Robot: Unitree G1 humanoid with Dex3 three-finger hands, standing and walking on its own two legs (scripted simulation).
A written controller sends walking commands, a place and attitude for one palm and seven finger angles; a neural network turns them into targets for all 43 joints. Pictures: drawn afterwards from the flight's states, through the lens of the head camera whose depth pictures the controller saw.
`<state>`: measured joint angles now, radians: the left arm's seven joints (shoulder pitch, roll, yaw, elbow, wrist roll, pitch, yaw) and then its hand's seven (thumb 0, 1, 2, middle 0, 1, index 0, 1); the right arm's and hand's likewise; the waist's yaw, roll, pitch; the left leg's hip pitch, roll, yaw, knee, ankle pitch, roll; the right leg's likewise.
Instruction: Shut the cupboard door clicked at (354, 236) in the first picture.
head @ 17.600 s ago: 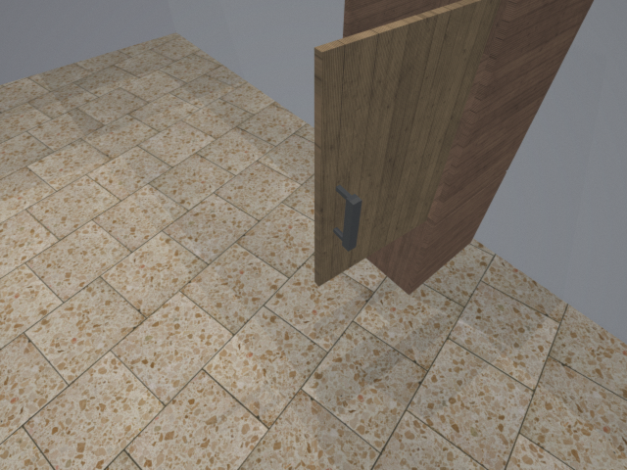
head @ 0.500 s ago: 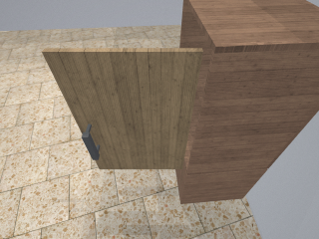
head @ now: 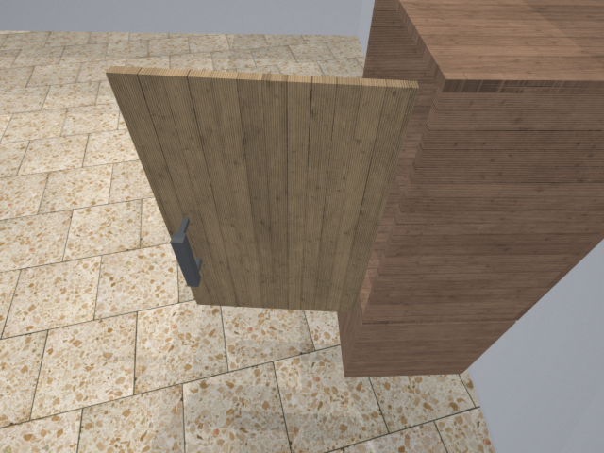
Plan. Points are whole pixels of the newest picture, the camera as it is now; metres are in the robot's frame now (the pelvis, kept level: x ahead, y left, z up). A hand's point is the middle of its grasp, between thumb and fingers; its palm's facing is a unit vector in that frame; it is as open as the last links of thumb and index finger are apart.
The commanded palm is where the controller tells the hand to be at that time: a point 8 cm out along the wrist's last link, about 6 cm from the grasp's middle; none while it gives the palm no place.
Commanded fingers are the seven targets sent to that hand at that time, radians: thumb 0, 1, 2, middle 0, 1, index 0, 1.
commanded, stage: come to a stop and stand still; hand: left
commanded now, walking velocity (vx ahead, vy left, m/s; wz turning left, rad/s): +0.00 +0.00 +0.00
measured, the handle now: (189, 252) +0.46 +0.25 -0.09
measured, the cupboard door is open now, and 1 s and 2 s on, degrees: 85 85 85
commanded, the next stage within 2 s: look again from close up in 1.44 s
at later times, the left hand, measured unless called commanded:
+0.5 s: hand out of the picture +0.06 +0.19 -0.17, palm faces -0.02 -0.98 -0.22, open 7.2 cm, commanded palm none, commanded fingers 0.00 0.90 0.90 -0.20 -0.30 -0.20 -0.30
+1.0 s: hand out of the picture +0.00 +0.15 -0.16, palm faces -0.02 -0.98 -0.22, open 7.3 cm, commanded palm none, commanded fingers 0.00 0.90 0.90 -0.20 -0.30 -0.20 -0.30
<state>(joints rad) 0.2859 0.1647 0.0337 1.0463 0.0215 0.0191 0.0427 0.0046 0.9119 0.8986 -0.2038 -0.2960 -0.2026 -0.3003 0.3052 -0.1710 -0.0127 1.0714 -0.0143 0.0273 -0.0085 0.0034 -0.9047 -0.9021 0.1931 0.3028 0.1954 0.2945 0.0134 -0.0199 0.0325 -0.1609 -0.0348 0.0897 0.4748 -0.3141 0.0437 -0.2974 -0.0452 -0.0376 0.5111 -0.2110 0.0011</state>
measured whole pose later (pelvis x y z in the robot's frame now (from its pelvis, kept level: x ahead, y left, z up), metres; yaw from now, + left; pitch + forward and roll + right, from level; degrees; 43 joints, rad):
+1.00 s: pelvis +0.01 -0.02 +0.00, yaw -1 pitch -1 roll +1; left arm 0.31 0.13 -0.03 1.11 0.01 -0.01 0.02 0.00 0.91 0.90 -0.20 -0.30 -0.20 -0.30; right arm 0.31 -0.18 0.03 1.08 -0.01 -0.02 -0.02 0.01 -0.91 -0.90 0.19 0.30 0.20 0.29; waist -0.01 0.05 0.03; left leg -0.10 -0.01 0.10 0.41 -0.29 0.02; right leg -0.24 0.01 -0.03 0.49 -0.23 -0.04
